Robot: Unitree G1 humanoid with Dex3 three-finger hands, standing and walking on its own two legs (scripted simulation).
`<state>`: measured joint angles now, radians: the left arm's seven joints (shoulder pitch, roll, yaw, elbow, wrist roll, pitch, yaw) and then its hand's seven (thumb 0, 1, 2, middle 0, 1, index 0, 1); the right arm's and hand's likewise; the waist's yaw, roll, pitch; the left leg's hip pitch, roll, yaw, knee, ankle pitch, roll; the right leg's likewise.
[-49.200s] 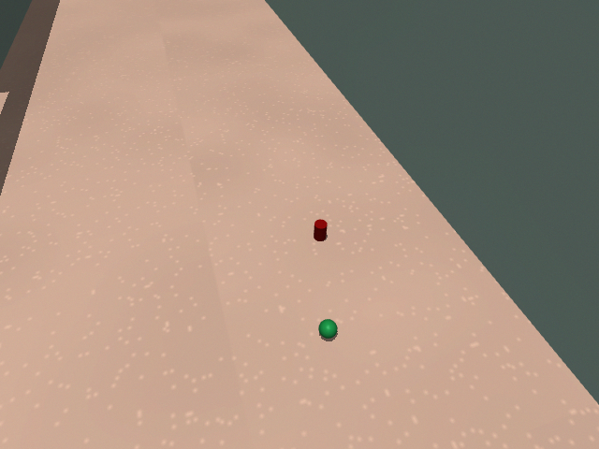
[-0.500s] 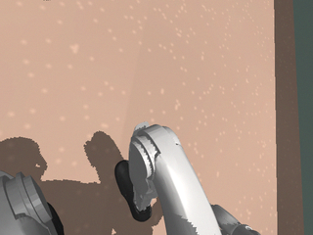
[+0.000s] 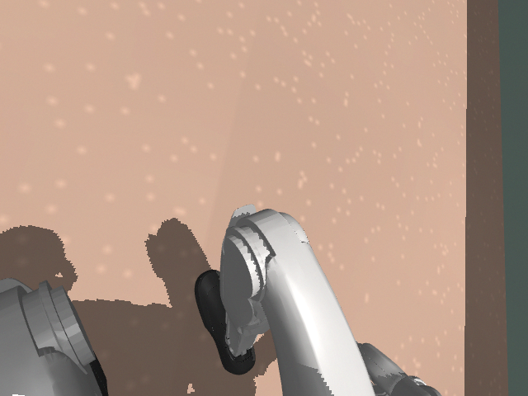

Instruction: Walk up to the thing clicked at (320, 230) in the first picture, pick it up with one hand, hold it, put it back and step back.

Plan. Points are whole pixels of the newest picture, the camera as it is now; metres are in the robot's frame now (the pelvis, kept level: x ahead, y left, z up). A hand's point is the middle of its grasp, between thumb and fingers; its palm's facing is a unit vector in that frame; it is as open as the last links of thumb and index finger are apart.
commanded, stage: close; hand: left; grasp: from above
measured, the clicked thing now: out of the picture +0.46 +0.36 -0.26
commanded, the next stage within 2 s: settle in 0.24 s
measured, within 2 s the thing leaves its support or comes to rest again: leaves its support in 0.60 s
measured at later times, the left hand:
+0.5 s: hand out of the picture +0.45 +0.35 -0.23, palm faces -0.44 -0.18 -0.88, open 6.9 cm
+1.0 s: hand out of the picture +0.44 +0.37 -0.14, palm faces -0.42 -0.12 -0.90, open 6.8 cm
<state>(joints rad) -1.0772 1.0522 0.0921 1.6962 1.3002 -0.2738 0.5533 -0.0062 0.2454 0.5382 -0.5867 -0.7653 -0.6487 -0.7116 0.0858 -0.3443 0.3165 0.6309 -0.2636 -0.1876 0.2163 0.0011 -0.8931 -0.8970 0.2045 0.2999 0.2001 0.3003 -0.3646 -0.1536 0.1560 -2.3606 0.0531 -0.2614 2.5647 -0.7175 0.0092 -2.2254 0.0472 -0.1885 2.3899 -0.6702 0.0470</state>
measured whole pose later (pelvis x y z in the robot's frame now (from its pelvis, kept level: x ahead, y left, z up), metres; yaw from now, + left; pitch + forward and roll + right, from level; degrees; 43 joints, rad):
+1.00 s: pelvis +0.00 +0.00 +0.02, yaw +3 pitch +32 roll -11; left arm -0.99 0.87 0.07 1.41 1.19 -0.15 0.31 -0.04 0.30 0.39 -0.74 -0.57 -0.97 -0.54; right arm 0.15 -0.31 0.17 0.66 -0.16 -0.10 0.22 0.00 -0.91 -0.90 0.20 0.30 0.20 0.30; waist -0.27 -0.02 0.01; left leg -2.37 0.05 -0.18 2.48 -0.69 0.02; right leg -2.25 0.02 -0.13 2.35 -0.67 0.04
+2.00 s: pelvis -0.01 +0.00 +0.16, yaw +10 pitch +31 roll -6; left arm -0.60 0.66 -0.01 0.80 1.00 -0.09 0.00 -0.05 0.30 0.40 -0.73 -0.56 -0.97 -0.56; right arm 0.18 -0.27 0.01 0.63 -0.01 0.05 0.04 0.00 -0.91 -0.90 0.21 0.30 0.20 0.30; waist -0.11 0.04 -0.17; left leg -1.92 0.04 -0.07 1.99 -0.63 0.02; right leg -1.85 0.00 -0.06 1.93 -0.63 0.03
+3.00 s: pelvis +0.06 +0.01 +0.43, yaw +13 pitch +11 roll -1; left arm -0.35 0.40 -0.17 0.84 0.97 0.03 0.10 -0.05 0.31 0.39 -0.72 -0.58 -0.96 -0.58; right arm 0.28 -0.24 -0.03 0.75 0.04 -0.04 -0.05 0.01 -0.91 -0.90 0.21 0.30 0.20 0.30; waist -0.06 0.04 -0.09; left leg -0.67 0.04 0.03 0.87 -0.39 0.01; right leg -0.65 0.00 0.01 0.84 -0.38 0.02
